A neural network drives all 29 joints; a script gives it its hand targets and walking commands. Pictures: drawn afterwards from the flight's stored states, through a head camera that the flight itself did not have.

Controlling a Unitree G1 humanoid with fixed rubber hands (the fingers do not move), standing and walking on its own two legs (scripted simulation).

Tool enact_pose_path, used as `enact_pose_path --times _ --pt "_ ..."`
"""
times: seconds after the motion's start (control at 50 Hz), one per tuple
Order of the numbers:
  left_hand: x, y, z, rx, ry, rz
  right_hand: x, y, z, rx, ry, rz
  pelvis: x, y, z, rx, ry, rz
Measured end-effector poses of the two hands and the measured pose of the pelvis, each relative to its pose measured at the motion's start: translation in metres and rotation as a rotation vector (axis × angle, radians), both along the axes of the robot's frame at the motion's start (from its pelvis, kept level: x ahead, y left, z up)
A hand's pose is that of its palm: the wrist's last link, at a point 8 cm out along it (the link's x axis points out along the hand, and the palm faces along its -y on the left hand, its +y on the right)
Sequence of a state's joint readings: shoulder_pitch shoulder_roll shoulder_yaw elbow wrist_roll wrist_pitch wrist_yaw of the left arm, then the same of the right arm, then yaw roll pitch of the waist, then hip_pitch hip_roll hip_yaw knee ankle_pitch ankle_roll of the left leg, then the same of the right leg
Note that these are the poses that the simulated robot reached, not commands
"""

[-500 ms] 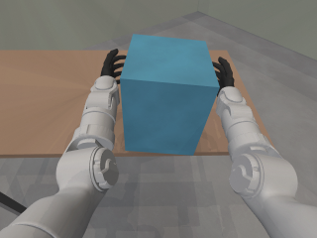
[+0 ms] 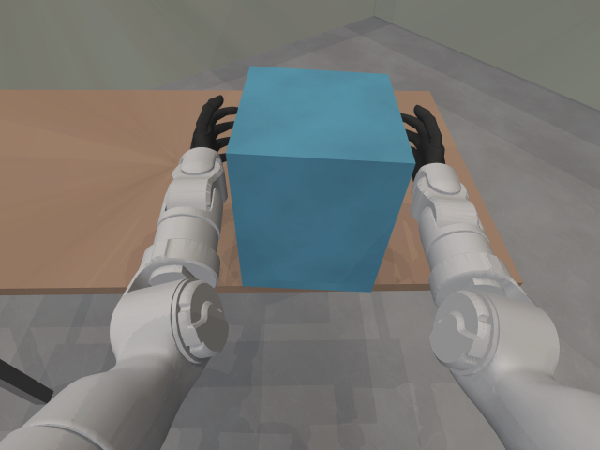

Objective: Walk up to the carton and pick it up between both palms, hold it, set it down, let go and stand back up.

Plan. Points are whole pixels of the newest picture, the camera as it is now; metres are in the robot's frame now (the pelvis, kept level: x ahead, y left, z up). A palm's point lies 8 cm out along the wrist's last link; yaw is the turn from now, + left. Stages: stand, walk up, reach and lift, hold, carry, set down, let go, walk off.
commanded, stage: set down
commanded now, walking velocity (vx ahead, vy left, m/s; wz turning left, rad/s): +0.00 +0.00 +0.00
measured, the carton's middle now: (312, 183) +0.45 +0.04 +0.10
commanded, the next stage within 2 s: none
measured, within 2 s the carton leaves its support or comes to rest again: neither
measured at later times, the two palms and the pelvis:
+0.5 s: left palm (204, 160) +0.43 +0.18 +0.16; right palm (424, 168) +0.44 -0.11 +0.16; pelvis +0.00 +0.00 +0.00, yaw +0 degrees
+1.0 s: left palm (206, 167) +0.43 +0.19 +0.14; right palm (423, 177) +0.45 -0.12 +0.13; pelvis +0.00 +0.00 +0.00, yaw +0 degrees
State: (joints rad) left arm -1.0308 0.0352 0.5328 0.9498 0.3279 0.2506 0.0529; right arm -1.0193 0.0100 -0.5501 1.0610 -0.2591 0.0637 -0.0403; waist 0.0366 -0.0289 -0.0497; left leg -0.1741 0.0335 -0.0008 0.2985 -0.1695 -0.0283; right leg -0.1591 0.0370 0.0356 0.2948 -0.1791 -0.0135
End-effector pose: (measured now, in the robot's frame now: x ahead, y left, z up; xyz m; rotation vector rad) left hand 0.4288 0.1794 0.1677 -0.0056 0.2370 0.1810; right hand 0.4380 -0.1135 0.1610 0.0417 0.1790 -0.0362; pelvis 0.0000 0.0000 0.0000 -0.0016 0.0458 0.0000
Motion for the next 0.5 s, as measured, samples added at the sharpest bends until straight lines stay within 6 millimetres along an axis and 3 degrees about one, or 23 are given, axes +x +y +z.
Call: enact_pose_path --times 0.5 --pt "-0.003 0.004 -0.0078 0.008 -0.008 -0.003 -0.0012 0.0025 -0.002 -0.007 -0.021 0.021 -0.0002 0.0001 0.0 0.0 0.0 -0.001"
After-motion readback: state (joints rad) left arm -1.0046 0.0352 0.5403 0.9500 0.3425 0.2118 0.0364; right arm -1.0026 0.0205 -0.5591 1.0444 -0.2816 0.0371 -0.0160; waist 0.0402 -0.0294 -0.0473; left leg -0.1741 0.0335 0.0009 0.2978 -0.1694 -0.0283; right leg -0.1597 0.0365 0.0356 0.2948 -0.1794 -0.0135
